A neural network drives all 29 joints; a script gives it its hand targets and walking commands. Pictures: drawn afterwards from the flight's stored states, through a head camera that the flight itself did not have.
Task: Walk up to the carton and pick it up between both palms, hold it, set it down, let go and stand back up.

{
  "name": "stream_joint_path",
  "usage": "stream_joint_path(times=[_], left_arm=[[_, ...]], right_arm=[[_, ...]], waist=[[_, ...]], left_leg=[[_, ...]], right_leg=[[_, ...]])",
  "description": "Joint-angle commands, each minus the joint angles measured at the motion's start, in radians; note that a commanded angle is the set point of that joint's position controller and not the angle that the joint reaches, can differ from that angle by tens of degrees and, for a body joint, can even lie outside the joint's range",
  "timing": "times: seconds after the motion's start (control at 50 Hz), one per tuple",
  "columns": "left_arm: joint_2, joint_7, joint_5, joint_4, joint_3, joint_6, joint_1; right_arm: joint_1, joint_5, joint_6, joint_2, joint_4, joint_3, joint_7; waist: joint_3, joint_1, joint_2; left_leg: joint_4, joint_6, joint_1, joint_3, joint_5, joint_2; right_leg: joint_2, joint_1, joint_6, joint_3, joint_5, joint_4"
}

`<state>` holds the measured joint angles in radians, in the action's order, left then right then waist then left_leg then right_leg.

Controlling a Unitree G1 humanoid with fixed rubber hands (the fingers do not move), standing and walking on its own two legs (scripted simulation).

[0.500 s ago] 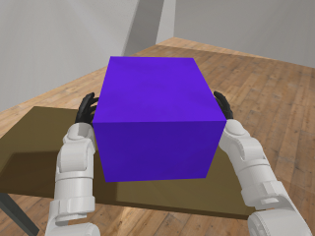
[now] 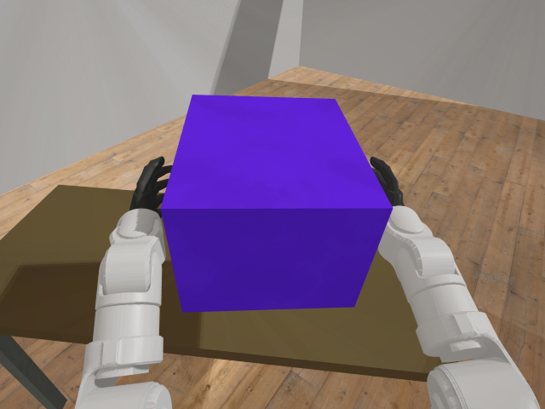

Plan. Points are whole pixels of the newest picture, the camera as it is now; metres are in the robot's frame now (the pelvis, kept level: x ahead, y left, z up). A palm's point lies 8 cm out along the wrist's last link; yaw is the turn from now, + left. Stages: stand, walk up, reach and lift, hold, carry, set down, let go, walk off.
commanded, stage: hold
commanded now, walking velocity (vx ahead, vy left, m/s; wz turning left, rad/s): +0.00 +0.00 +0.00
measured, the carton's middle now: (267, 193) +0.43 +0.01 +0.16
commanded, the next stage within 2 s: none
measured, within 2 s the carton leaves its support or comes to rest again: neither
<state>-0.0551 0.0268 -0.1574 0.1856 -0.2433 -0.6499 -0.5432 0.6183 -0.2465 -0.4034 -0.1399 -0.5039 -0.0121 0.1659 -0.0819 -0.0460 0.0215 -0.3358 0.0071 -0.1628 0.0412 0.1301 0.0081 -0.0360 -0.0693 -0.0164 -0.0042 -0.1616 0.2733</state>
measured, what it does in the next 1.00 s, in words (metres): stands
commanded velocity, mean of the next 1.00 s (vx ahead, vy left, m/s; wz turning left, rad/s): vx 0.00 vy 0.00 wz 0.00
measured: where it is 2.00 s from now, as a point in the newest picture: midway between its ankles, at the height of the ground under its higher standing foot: outside the picture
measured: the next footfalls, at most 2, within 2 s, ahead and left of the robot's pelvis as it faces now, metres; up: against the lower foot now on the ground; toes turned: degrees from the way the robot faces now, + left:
none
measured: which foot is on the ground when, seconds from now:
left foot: down 0.00-1.00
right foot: down 0.00-1.00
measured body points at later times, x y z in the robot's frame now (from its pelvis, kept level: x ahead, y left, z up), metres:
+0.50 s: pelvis +0.00 +0.00 +0.00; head -0.05 +0.02 +0.45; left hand +0.37 +0.18 +0.17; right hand +0.38 -0.16 +0.17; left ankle +0.03 +0.11 -0.75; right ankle -0.01 -0.11 -0.75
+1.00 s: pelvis +0.00 +0.00 +0.00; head -0.05 +0.02 +0.45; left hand +0.37 +0.18 +0.18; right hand +0.38 -0.16 +0.17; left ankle +0.03 +0.11 -0.75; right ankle -0.01 -0.11 -0.75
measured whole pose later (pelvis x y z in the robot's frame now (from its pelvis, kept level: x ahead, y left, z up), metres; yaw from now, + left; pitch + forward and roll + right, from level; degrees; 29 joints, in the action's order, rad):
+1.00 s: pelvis +0.00 +0.00 +0.00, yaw +0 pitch -2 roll -1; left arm -0.05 0.03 -0.15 0.15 -0.24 -0.67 -0.52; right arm 0.60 -0.26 -0.44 -0.15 -0.46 0.00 0.17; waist -0.09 -0.05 0.03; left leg -0.34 0.01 -0.17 0.05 0.14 0.01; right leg -0.04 -0.07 -0.02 0.00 -0.16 0.27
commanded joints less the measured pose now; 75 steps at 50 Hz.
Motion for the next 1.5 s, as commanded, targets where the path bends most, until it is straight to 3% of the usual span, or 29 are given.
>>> stream_joint_path(times=[0.0, 0.08, 0.12, 0.14, 0.16, 0.36, 0.72, 1.48], left_arm=[[0.648, -0.145, 0.166, -0.186, 0.548, 0.085, -0.754], [0.667, -0.134, 0.197, -0.261, 0.593, 0.095, -0.761], [0.645, -0.136, 0.191, -0.245, 0.577, 0.094, -0.735], [0.634, -0.143, 0.17, -0.188, 0.54, 0.084, -0.693], [0.633, -0.149, 0.171, -0.193, 0.541, 0.084, -0.701], [0.659, -0.132, 0.197, -0.258, 0.598, 0.076, -0.754], [0.648, -0.142, 0.182, -0.238, 0.569, 0.07, -0.737], [0.653, -0.141, 0.185, -0.235, 0.572, 0.072, -0.745]], right_arm=[[0.883, -0.104, 0.09, 0.687, 0.432, 0.4, -0.117], [0.871, -0.12, 0.092, 0.696, 0.479, 0.419, -0.113], [0.832, -0.112, 0.083, 0.682, 0.457, 0.41, -0.11], [0.838, -0.113, 0.079, 0.67, 0.472, 0.432, -0.102], [0.833, -0.112, 0.074, 0.68, 0.458, 0.429, -0.098], [0.838, -0.132, 0.058, 0.675, 0.487, 0.418, -0.107], [0.844, -0.131, 0.055, 0.672, 0.478, 0.417, -0.107], [0.847, -0.129, 0.056, 0.673, 0.471, 0.413, -0.108]], waist=[[-0.456, -0.004, -0.059], [-0.498, -0.023, -0.067], [-0.484, -0.024, -0.053], [-0.457, 0.009, 0.0], [-0.448, -0.003, -0.004], [-0.462, -0.013, -0.072], [-0.462, -0.004, -0.048], [-0.46, -0.006, -0.056]], left_leg=[[-0.007, -0.022, 0.282, -0.005, -0.232, 0.021], [-0.034, -0.038, 0.326, 0.011, -0.313, 0.017], [-0.032, -0.034, 0.315, 0.011, -0.305, 0.022], [-0.02, -0.011, 0.289, -0.003, -0.267, 0.026], [-0.009, -0.008, 0.264, -0.004, -0.251, 0.026], [-0.022, -0.036, 0.284, 0.005, -0.262, 0.019], [-0.017, -0.028, 0.279, 0.002, -0.266, 0.021], [-0.016, -0.03, 0.279, 0.003, -0.259, 0.02]], right_leg=[[-0.015, -0.03, 0.05, 0.021, 0.2, -0.038], [-0.026, -0.028, 0.049, 0.028, 0.263, -0.031], [-0.025, -0.019, 0.053, 0.029, 0.277, -0.029], [-0.016, 0.0, 0.064, 0.017, 0.256, -0.04], [-0.015, 0.011, 0.067, 0.015, 0.261, -0.03], [-0.022, -0.042, 0.049, 0.022, 0.215, -0.033], [-0.021, -0.015, 0.053, 0.018, 0.238, -0.031], [-0.021, -0.023, 0.05, 0.02, 0.219, -0.034]])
